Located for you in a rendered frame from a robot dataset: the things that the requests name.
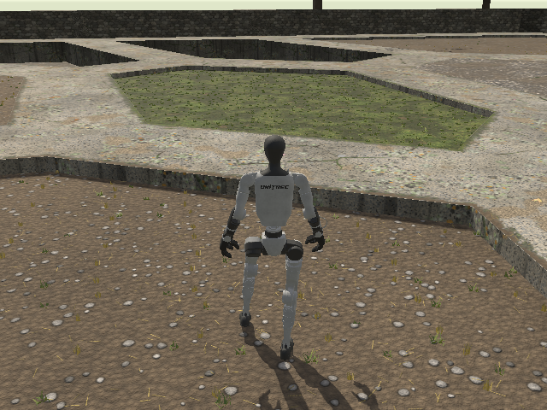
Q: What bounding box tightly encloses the robot right forearm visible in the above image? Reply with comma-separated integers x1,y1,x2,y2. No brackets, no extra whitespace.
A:
308,206,323,237

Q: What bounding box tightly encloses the robot head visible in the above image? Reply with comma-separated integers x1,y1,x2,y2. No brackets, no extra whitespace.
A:
260,135,289,176

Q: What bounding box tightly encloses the right robot upper arm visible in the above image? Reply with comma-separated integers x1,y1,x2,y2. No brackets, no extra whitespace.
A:
292,173,316,219

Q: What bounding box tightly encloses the robot right foot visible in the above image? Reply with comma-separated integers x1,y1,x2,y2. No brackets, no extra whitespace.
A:
280,338,294,360

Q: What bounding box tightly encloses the left robot hand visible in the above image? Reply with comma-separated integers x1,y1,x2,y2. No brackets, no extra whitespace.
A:
220,238,239,258

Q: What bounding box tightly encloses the robot left forearm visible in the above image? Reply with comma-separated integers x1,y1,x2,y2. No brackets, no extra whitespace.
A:
222,207,240,242

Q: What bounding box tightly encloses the left robot upper arm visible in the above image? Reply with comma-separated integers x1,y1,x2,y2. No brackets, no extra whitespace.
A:
232,172,256,220

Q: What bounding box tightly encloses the right robot hand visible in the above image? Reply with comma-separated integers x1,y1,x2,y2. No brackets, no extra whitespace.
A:
305,234,325,252

